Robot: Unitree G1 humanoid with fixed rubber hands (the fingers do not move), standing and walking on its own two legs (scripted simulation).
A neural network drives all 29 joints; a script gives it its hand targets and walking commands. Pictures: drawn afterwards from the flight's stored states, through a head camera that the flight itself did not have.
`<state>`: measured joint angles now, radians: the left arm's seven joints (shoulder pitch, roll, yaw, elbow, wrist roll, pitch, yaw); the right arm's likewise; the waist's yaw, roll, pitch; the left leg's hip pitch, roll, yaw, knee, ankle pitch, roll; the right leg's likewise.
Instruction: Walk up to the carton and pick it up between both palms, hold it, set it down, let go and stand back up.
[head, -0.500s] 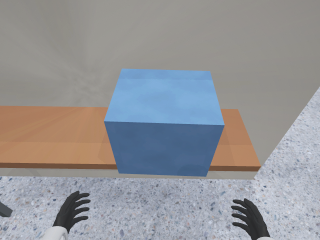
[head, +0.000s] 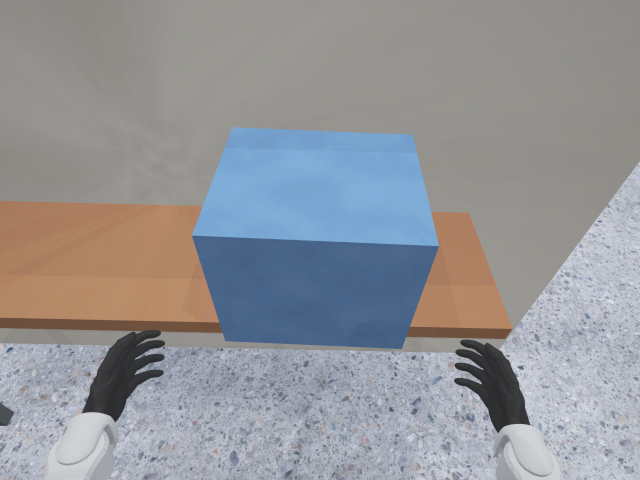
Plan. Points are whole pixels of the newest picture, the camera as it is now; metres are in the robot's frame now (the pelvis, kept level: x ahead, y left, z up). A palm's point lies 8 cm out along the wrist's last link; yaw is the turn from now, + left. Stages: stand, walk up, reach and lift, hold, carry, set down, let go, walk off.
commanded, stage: reach and lift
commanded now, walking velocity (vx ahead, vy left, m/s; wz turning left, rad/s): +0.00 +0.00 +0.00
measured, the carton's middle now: (317, 239) +0.49 +0.04 +0.02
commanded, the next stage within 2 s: none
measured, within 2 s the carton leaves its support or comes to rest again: neither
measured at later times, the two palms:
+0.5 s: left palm (109, 331) +0.29 +0.29 +0.04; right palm (511, 352) +0.30 -0.22 +0.03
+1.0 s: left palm (111, 266) +0.35 +0.29 +0.10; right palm (513, 282) +0.36 -0.22 +0.10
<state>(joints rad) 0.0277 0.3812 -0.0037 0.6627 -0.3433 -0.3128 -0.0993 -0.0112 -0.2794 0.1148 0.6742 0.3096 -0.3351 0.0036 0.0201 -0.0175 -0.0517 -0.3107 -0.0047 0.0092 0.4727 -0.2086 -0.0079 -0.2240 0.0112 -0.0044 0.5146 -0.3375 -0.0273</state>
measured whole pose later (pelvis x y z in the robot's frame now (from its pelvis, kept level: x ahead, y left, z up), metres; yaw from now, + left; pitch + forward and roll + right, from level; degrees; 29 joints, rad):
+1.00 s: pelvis -0.01 +0.02 +0.01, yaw -3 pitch +6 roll +0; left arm -0.44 0.46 -0.03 0.68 -0.40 0.05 -0.02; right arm -0.55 -0.45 0.16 0.84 0.48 0.02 0.06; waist 0.05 -0.01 -0.12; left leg -0.29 0.00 0.03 0.29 -0.10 0.02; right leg -0.19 0.02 0.04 0.27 -0.18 0.00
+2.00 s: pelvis +0.00 +0.02 +0.01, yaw -4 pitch +13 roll -1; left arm -1.03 0.64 -0.05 0.85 -0.53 0.48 0.02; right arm -1.15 -0.52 0.15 0.98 0.46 0.44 0.00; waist 0.07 0.00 -0.16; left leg -0.39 0.01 0.03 0.23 -0.06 0.00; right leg -0.29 0.03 0.06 0.18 -0.11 0.00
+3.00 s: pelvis +0.00 +0.02 +0.01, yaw -4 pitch +23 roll -1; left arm -0.98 0.53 -0.01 1.11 -0.44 0.10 -0.06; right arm -1.09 -0.41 0.13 1.10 0.41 0.16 0.01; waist 0.06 0.02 -0.21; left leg -0.56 0.00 0.01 0.18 -0.01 0.00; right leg -0.47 0.02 0.06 0.15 -0.07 0.01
